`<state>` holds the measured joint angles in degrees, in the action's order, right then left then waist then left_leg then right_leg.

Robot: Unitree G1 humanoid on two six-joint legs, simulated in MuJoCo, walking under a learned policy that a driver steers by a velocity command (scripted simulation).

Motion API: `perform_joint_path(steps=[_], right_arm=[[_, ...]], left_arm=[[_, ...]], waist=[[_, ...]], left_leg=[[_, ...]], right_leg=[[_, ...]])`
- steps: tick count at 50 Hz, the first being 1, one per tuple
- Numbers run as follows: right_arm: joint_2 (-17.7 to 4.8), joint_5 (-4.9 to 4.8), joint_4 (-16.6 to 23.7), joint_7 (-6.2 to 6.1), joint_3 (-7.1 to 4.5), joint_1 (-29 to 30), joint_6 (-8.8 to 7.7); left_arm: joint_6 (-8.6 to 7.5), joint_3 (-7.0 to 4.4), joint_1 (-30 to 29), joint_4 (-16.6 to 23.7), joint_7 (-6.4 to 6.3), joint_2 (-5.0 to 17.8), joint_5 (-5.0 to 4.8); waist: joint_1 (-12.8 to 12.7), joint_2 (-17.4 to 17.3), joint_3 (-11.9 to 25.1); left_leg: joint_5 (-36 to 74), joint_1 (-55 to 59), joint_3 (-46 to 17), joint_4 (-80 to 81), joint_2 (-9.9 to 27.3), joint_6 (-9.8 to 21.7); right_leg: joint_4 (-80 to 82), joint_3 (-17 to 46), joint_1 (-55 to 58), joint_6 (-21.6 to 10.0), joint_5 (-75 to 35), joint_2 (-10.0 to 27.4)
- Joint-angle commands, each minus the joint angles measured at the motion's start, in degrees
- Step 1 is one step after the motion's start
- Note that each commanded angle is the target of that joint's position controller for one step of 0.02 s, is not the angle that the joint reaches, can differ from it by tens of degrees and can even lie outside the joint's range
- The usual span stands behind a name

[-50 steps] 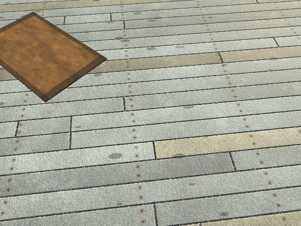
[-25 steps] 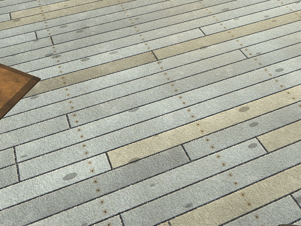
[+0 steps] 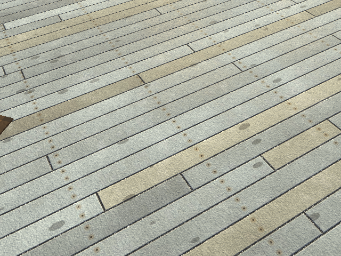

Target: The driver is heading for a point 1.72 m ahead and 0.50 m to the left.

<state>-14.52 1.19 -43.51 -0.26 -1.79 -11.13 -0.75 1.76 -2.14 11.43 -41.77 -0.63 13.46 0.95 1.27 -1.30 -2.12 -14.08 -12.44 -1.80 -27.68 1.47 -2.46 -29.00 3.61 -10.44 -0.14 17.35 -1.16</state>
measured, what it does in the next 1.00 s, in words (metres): stands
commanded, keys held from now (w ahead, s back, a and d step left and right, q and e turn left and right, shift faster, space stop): no key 0.78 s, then w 0.22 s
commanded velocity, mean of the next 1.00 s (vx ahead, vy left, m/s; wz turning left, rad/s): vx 0.04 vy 0.00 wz -0.02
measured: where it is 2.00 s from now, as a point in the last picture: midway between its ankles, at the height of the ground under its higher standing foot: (174, 245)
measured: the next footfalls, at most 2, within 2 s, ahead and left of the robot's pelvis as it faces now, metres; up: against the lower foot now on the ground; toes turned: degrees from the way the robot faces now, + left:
right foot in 1.50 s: +0.44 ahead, -0.09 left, +0.00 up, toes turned -1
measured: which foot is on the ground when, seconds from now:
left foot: down 0.00-1.00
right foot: down 0.00-1.00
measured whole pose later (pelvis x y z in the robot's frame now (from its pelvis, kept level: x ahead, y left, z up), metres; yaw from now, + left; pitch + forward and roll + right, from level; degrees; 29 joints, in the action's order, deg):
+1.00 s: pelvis +0.03 +0.02 +0.00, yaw +1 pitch -1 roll +0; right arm -13.4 -1.6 -59.7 -0.8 -1.9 -16.3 -3.6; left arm -1.2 -2.4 19.3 -58.1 -1.4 14.5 -1.8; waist -0.4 1.3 0.3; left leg -23.0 -14.7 1.8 -35.8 0.6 2.8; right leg -28.6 3.4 -7.3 0.4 20.5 -0.3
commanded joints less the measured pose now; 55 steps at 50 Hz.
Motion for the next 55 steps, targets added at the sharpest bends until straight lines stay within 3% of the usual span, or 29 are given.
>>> perform_joint_path(steps=[1,12,24,39,41,42,44,45,46,48,50,51,52,53,54,55], right_arm=[[-6.19,-0.27,3.0,-0.66,-1.64,1.37,-0.57],[-6.76,-0.66,-2.54,-1.76,-1.9,-0.84,-0.23],[-6.86,-0.95,-8.39,-2.64,-1.84,-2.21,0.44],[-5.55,-1.09,-14.23,-2.91,-1.24,-3.36,0.73],[-4.53,-1.44,-15.3,-3.01,-1.03,-4.29,0.89],[-4.4,-1.72,-14.99,-3.05,-1.03,-3.52,0.8],[-3.35,-1.86,-13.28,-2.6,-0.69,-0.91,-0.42],[-2.85,-2.24,-12.69,-2.01,-0.53,-0.44,-1.42],[-2.93,-2.66,-12.39,-1.42,-0.6,-0.34,-2.43],[-2.95,-3.22,-12.33,-0.33,-0.62,-1.73,-4.05],[-3.0,-2.71,-16.73,0.13,-1.37,-10.87,-4.8],[-4.14,-2.17,-18.69,0.23,-1.97,-16.31,-4.74],[-9.52,-2.22,-19.3,0.14,-3.23,-22.94,-4.85],[-11.92,-1.48,-19.47,0.93,-3.21,-24.68,-5.53],[-8.17,-1.43,-17.9,0.95,-1.98,-18.88,-6.17],[-6.0,-1.58,-16.4,1.02,-1.41,-15.34,-6.47]], left_arm=[[-1.64,-1.51,-0.84,2.8,-0.31,7.24,-0.04],[-2.25,-1.01,-0.09,-0.74,-0.32,6.29,-0.37],[-2.37,-0.88,1.5,-7.23,-0.47,6.17,-0.74],[-2.2,-0.17,3.51,-13.53,-1.04,5.87,-0.92],[-1.89,-0.39,4.78,-14.53,-1.34,6.49,-1.3],[-1.77,-0.88,5.08,-14.48,-1.46,8.08,-1.66],[-2.33,-1.78,7.54,-14.47,-1.34,10.95,-2.07],[-2.89,-2.26,7.54,-14.35,-1.33,12.15,-2.27],[-3.5,-2.26,7.0,-14.04,-1.27,11.67,-2.29],[-4.2,-2.02,4.1,-12.97,-0.98,10.46,-2.84],[-3.96,-1.74,-0.03,-11.57,-0.72,9.64,-3.29],[-4.22,-1.03,-0.69,-10.97,-0.6,7.38,-2.73],[-4.89,0.13,-1.3,-9.55,-0.55,3.34,-2.08],[-5.93,-0.4,-1.54,-7.98,-0.72,4.49,-2.93],[-6.74,-0.79,-0.66,-8.32,-0.37,6.37,-3.86],[-7.37,-0.84,0.27,-9.14,0.19,6.51,-4.06]], waist=[[-0.36,6.23,1.04],[-0.53,2.33,1.59],[-0.51,1.88,1.2],[-0.72,1.4,-0.19],[-1.14,2.87,0.23],[-1.69,4.83,-1.64],[-3.23,10.38,-5.82],[-3.35,12.88,-7.66],[-2.92,12.67,-8.91],[-0.8,10.97,-9.23],[3.59,7.07,-5.4],[5.14,1.94,-2.8],[6.7,-12.95,0.08],[5.97,-17.16,-0.45],[2.85,-8.97,-4.75],[1.53,-5.96,-6.33]], left_leg=[[5.89,1.31,-0.59,1.95,1.04,-0.02],[8.72,2.9,-0.76,2.73,1.63,-1.16],[9.9,3.79,-0.35,3.16,1.38,-0.8],[8.89,3.24,0.27,3.8,0.63,-0.16],[-4.02,1.96,3.23,1.14,-2.04,0.3],[-11.47,-1.16,4.82,-2.11,-3.51,0.82],[-14.16,-9.1,5.73,-11.15,-3.76,1.85],[-12.48,-11.4,3.92,-16.48,-2.06,2.84],[-13.13,-13.48,2.12,-19.09,-0.29,4.06],[-14.46,-12.12,1.53,-12.38,1.56,6.36],[-1.84,6.97,5.5,0.75,-2.31,6.32],[-1.28,14.42,0.38,3.04,-0.02,6.2],[-12.29,20.63,-20.22,13.45,12.06,11.15],[-18.59,20.19,-39.61,20.08,20.98,17.73],[-20.09,17.48,-37.24,19.81,21.42,17.84],[-17.6,16.46,-29.94,19.67,18.48,15.76]], right_leg=[[7.39,6.24,-2.7,-2.31,-7.85,5.52],[6.94,5.08,-1.11,-2.65,-12.21,4.15],[6.88,2.99,-0.68,-2.12,-14.46,2.66],[7.25,1.45,-1.42,-1.47,-12.03,1.63],[8.88,1.85,-1.68,-2.75,5.59,1.09],[10.65,4.41,-3.41,-4.46,17.86,2.4],[17.26,16.1,-5.27,-9.34,32.71,10.4],[20.09,22.11,-6.51,-11.96,33.89,14.84],[21.05,24.97,-6.67,-13.33,31.58,17.01],[19.12,21.53,-5.5,-11.86,23.95,16.55],[12.2,11.14,-12.8,-7.91,15.07,9.74],[2.63,5.61,-16.45,-5.77,8.56,5.75],[-16.81,-3.65,-24.32,-1.62,6.95,-1.15],[-29.84,-0.72,-31.53,-1.5,15.69,-2.86],[-36.88,2.62,-35.35,-2.84,12.27,1.42],[-37.99,2.41,-36.46,-4.05,6.02,3.84]])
